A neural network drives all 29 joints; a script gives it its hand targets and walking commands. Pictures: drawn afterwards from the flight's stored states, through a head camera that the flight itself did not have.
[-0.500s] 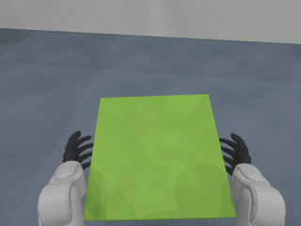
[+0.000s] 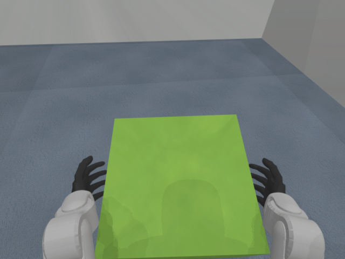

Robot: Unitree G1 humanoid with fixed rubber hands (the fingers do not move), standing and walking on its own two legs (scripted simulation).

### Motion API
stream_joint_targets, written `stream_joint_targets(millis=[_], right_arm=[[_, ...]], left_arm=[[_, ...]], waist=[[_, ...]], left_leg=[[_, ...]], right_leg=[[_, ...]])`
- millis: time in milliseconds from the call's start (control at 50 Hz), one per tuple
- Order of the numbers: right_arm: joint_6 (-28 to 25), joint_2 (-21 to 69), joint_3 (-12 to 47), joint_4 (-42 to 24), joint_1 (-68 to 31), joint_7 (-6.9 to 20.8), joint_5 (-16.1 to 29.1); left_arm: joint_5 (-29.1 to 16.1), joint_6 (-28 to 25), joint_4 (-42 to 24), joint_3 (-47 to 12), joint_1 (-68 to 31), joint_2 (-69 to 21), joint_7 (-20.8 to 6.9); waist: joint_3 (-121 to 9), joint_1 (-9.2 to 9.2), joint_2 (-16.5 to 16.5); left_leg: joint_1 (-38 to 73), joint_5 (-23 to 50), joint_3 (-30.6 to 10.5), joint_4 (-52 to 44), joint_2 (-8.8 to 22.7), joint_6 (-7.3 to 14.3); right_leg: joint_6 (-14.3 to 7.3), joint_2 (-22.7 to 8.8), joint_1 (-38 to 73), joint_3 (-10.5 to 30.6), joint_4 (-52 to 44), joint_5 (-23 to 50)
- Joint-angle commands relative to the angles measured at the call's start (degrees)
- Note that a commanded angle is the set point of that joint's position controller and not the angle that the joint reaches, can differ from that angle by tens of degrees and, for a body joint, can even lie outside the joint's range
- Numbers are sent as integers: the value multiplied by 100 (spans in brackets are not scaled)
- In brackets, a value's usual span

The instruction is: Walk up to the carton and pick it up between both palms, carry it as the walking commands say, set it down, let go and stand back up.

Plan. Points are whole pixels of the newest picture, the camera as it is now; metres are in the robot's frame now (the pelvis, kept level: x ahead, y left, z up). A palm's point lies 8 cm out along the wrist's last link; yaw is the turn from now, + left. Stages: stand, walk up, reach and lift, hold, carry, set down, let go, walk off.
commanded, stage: carry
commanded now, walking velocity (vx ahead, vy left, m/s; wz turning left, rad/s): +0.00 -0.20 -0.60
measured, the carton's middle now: (177, 187) +0.29 +0.00 +0.03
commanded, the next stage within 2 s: none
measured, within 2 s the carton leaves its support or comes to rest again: neither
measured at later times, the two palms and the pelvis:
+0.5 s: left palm (201, 212) +0.21 -0.04 +0.07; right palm out of the picture +0.13 -0.40 +0.09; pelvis -0.05 -0.17 -0.02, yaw -14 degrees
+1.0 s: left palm out of the picture +0.14 -0.32 +0.06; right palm out of the picture -0.08 -0.62 +0.05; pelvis -0.16 -0.33 -0.02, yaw -33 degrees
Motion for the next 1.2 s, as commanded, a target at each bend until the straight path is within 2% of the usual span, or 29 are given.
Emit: stream_joint_targets(millis=[0, 60, 80, 100, 120, 140, 160, 220, 300, 380, 420, 460, 480, 500, 520, 560, 580, 640, 740, 820, 840, 860, 880, 900, 920, 940, 1000, 1060, 1180], right_arm=[[52, 4148, 4198, -497, -2415, 1189, 2112], [100, 4077, 4160, -454, -2400, 1162, 2053], [111, 4073, 4158, -485, -2464, 1153, 2028], [147, 3992, 4151, -515, -2559, 1155, 2011], [176, 4029, 4313, -654, -2627, 1151, 2052], [199, 4267, 4504, -410, -2661, 1200, 2185], [148, 4485, 4650, -477, -2777, 1244, 2309], [-61, 4947, 5024, -798, -3187, 1349, 2557], [-190, 4914, 4959, -899, -2889, 1280, 2457], [-116, 4509, 4705, -614, -2467, 1236, 2246], [-64, 4414, 4578, -483, -2397, 1231, 2179], [-20, 4313, 4451, -371, -2291, 1230, 2120], [-9, 4278, 4370, -321, -2248, 1232, 2082], [-22, 4240, 4264, -271, -2255, 1223, 2030], [-43, 4352, 4171, -251, -2241, 1223, 1993], [8, 4259, 4202, -354, -2292, 1226, 2022], [12, 4216, 4194, -366, -2433, 1224, 2032], [20, 4060, 4049, -329, -2542, 1224, 2041], [75, 4035, 3994, -431, -2562, 1252, 2125], [90, 4067, 4024, -409, -2524, 1233, 2078], [85, 4101, 4055, -444, -2574, 1214, 2063], [90, 4112, 4071, -480, -2636, 1202, 2029], [139, 4062, 4104, -501, -2685, 1202, 1994], [148, 4184, 4359, -607, -2731, 1218, 2109], [140, 4521, 4545, -293, -2703, 1238, 2238], [62, 4678, 4691, -494, -2766, 1275, 2329], [-192, 5160, 5056, -893, -3178, 1385, 2600], [-345, 5117, 5043, -1034, -2975, 1352, 2547], [-194, 4500, 4610, -570, -2228, 1293, 2200]], left_arm=[[-2234, 106, -326, -4743, -2329, -4470, -1253], [-2163, 191, -221, -4584, -2191, -4320, -1259], [-2161, 203, -171, -4522, -2090, -4275, -1268], [-2126, 207, -167, -4418, -2034, -4234, -1280], [-2025, 174, -86, -4314, -1934, -4145, -1240], [-2101, 141, -91, -4335, -1847, -4367, -1238], [-2158, 74, -220, -4414, -1906, -4557, -1277], [-2116, -183, -304, -4421, -2081, -4986, -1372], [-2303, -341, -648, -4617, -2152, -5000, -1425], [-2276, -211, -664, -4714, -2038, -4581, -1385], [-2250, -121, -648, -4727, -2082, -4452, -1364], [-2237, -35, -649, -4771, -2231, -4378, -1330], [-2226, 9, -658, -4797, -2381, -4346, -1302], [-2223, 72, -674, -4864, -2424, -4363, -1303], [-2274, 102, -834, -5019, -2705, -4454, -1330], [-2272, 108, -577, -4858, -2674, -4342, -1327], [-2263, 117, -420, -4778, -2624, -4384, -1324], [-2256, 135, -222, -4802, -2543, -4420, -1288], [-2155, 195, -263, -4810, -2565, -4540, -1171], [-2117, 247, -247, -4673, -2501, -4424, -1197], [-2120, 251, -213, -4622, -2398, -4428, -1218], [-2120, 249, -153, -4539, -2245, -4387, -1239], [-2066, 241, -106, -4381, -2095, -4324, -1249], [-2017, 180, -134, -4333, -2038, -4314, -1226], [-2128, 139, -203, -4359, -1959, -4525, -1248], [-2202, 28, -318, -4468, -1953, -4680, -1288], [-2167, -299, -393, -4453, -2060, -5214, -1387], [-2342, -483, -769, -4653, -2219, -5287, -1435], [-2249, -222, -788, -4792, -2012, -4572, -1340]], waist=[[-960, -153, 1658], [-1275, -95, 1802], [-1477, -6, 1235], [-1365, 89, 152], [-1383, 48, -2009], [-1481, -15, -2004], [-1641, -54, -1668], [-1689, -67, -1196], [-1719, -67, -960], [-1602, -61, -764], [-1454, -45, -739], [-1357, -131, -781], [-1440, -221, -562], [-1313, -276, 1229], [-800, -138, 2032], [-729, -64, 346], [-645, -48, 243], [-511, -70, 898], [-742, -100, 1751], [-1124, -122, 2080], [-1297, -33, 1834], [-1393, 79, 1001], [-1181, 94, -625], [-1299, 17, -2439], [-1339, -71, -2052], [-1708, -83, -1986], [-1920, -66, -1371], [-1914, -63, -1057], [-1638, -82, -748]], left_leg=[[955, 3022, -242, -696, 961, 195], [1073, 3062, -148, -163, 1114, -89], [697, 2488, 16, 557, 842, -300], [-301, 517, -43, 1386, 593, -467], [-2405, -3091, 82, 2649, -359, -778], [-2615, -3335, -727, 3565, -310, -618], [-2633, -3083, -907, 3830, -421, -465], [-2310, -1575, -943, 3927, -585, -371], [-1748, -977, -1017, 3159, -866, -153], [-1029, -1063, -991, 2092, -1069, -13], [-477, -1106, -889, 1350, -1158, 46], [848, -797, -387, -331, -1299, 135], [2204, -269, -432, -1503, -963, 210], [2598, -804, -2616, -2462, 969, 905], [1520, 453, -3572, -2268, 2491, 1498], [1036, 869, -2373, -1883, 1869, 1018], [937, 828, -1791, -1797, 1515, 742], [911, 1642, -690, -1357, 933, 340], [817, 2418, -63, -907, 1027, 125], [1131, 2815, -127, -437, 1380, -149], [1053, 2596, 11, 34, 1284, -314], [501, 1755, 158, 975, 917, -467], [-826, -1776, 41, 1927, 486, -534], [-2460, -3480, -76, 3181, -383, -780], [-2467, -3326, -867, 3869, -191, -650], [-2633, -3062, -890, 4036, -448, -517], [-2075, -1512, -959, 3828, -561, -375], [-1597, -1012, -1010, 3109, -806, -168], [20, -906, -832, 808, -1194, 103]], right_leg=[[70, 232, 241, -618, -1051, -196], [17, 403, 893, -802, -2483, 175], [-59, 422, 1625, -599, -3174, 499], [-174, -27, 2311, 13, -3773, 1510], [-938, -1499, 3233, 2210, -3425, 4688], [-1366, -1393, 3087, 2035, -2821, 5987], [-1386, -1295, 3183, 1784, -2675, 6103], [-1234, -852, 2721, 1132, -2826, 4531], [-1443, -758, 2276, 1553, -3184, 2704], [-1575, -800, 1913, 2010, -3447, 2490], [-1493, -710, 1619, 2121, -3635, 2433], [-923, -256, 1021, 1705, -3872, 2429], [-385, 107, 243, 1290, -3645, 2021], [231, 994, -864, 315, -2086, 687], [-64, 490, -1359, 192, 7, -917], [-114, -19, -935, 690, 1140, -311], [-86, -6, -888, 555, 1401, 46], [64, 190, -614, -39, 925, 389], [92, 203, 129, -567, -483, 107], [38, 269, 685, -694, -1840, -34], [-7, 362, 1125, -733, -2602, 373], [-105, 332, 1861, -441, -3366, 702], [-259, -351, 2551, 341, -3686, 2355], [-1143, -1585, 2950, 2309, -3413, 4991], [-1255, -1361, 3040, 1868, -2735, 6880], [-1385, -1345, 3319, 1619, -2477, 7190], [-1284, -831, 2789, 1109, -2659, 4983], [-1473, -797, 2440, 1467, -2981, 3566], [-1536, -653, 1580, 1957, -3440, 2876]])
